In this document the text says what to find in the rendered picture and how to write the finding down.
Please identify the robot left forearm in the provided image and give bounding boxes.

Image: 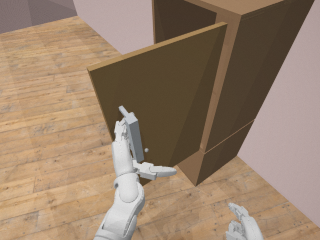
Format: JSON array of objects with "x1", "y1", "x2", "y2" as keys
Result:
[{"x1": 93, "y1": 173, "x2": 145, "y2": 240}]

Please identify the cupboard door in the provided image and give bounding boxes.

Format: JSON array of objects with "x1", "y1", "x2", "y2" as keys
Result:
[{"x1": 86, "y1": 21, "x2": 228, "y2": 187}]

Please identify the handle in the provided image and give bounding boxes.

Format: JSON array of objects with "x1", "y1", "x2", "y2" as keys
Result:
[{"x1": 118, "y1": 106, "x2": 144, "y2": 163}]

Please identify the left robot hand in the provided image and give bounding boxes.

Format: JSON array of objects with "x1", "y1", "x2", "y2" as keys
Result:
[{"x1": 111, "y1": 112, "x2": 177, "y2": 181}]

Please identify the right robot hand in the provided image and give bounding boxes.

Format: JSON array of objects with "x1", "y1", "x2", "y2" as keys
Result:
[{"x1": 225, "y1": 202, "x2": 264, "y2": 240}]

